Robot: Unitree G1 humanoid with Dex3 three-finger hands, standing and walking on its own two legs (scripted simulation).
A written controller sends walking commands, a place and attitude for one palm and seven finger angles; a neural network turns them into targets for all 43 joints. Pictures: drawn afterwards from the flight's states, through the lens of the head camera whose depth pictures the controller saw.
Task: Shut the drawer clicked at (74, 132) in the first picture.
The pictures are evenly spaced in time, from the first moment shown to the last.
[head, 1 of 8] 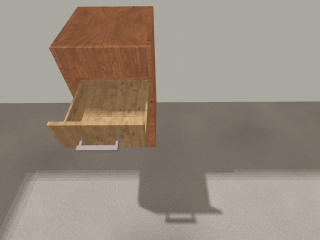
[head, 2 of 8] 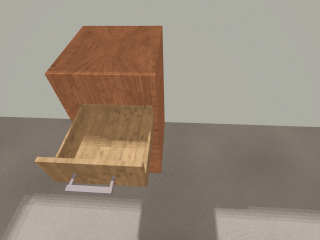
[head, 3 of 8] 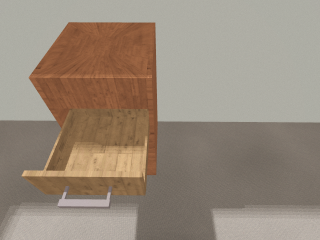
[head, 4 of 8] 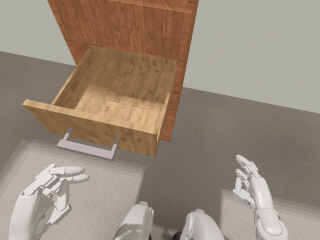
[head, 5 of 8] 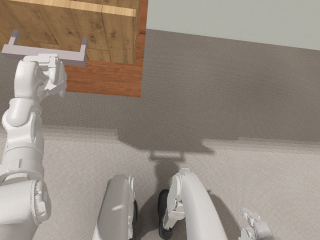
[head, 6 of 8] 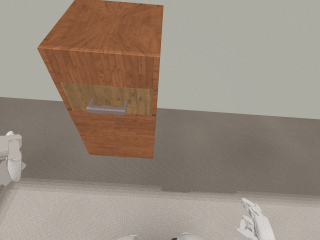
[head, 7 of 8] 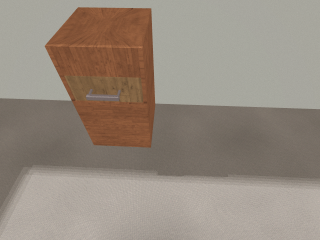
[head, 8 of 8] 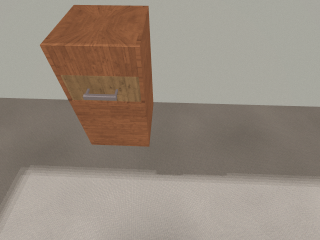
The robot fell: no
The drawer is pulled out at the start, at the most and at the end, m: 0.30 0.30 0.00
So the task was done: yes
